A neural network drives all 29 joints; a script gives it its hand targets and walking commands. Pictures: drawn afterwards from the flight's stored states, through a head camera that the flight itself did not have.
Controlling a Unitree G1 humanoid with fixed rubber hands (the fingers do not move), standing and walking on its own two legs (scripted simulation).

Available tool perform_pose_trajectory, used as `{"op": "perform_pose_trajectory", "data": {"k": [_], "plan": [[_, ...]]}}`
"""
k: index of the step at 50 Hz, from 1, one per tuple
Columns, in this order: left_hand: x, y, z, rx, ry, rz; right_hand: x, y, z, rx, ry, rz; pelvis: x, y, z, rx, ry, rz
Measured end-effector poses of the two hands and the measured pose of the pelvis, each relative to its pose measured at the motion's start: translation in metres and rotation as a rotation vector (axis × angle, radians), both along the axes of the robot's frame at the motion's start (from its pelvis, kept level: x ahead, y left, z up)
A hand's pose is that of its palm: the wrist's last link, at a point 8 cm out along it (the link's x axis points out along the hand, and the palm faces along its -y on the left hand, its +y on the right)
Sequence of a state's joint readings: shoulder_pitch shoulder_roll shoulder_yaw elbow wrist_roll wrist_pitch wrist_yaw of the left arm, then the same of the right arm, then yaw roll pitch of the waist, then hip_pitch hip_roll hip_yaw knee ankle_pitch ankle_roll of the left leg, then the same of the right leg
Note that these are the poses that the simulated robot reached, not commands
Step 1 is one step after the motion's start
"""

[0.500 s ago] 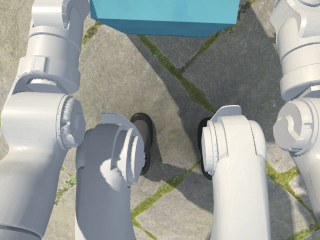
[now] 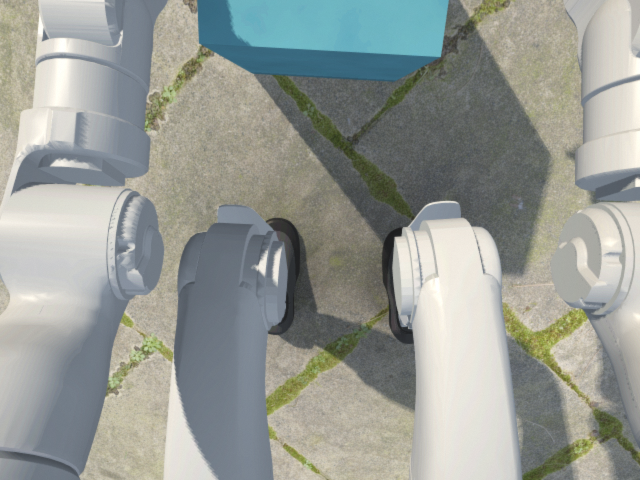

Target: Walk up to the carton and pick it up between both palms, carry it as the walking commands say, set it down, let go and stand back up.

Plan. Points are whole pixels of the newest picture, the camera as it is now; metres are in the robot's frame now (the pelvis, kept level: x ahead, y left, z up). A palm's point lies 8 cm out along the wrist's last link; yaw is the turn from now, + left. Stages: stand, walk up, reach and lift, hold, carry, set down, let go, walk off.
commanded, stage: set down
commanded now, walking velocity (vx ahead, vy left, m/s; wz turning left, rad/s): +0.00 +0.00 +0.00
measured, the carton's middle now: out of the picture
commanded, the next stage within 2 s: let go in 0.92 s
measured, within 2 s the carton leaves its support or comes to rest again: neither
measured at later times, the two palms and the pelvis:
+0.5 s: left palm out of the picture +0.58 +0.17 +0.01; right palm out of the picture +0.56 -0.20 +0.01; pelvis -0.01 +0.00 +0.12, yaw -1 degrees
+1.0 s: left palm out of the picture +0.59 +0.18 +0.13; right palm out of the picture +0.55 -0.22 +0.11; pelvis +0.00 +0.00 +0.24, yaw -1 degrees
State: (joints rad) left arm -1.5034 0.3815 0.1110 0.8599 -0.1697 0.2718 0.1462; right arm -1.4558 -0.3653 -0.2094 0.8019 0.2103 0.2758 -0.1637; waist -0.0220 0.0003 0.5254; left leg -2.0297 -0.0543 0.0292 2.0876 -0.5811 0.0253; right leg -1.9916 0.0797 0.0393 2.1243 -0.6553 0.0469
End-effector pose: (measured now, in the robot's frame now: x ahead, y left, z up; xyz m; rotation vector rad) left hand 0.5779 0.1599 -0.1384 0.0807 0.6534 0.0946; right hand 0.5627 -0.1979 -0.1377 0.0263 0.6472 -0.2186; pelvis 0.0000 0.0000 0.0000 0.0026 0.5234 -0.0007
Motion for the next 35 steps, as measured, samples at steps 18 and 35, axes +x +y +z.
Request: {"op": "perform_pose_trajectory", "data": {"k": [18, 35], "plan": [[-0.002, 0.004, 0.101, -0.007, 0.015, 0.018, -0.008, -0.002, 0.101, 0.007, -0.005, 0.018, -0.007, 0.001, 0.089, 0.011, -0.003, -0.013], [-0.001, 0.009, 0.207, -0.004, 0.008, 0.002, -0.008, -0.011, 0.206, 0.005, -0.002, 0.024, -0.011, 0.004, 0.178, 0.016, -0.025, -0.023]]}}
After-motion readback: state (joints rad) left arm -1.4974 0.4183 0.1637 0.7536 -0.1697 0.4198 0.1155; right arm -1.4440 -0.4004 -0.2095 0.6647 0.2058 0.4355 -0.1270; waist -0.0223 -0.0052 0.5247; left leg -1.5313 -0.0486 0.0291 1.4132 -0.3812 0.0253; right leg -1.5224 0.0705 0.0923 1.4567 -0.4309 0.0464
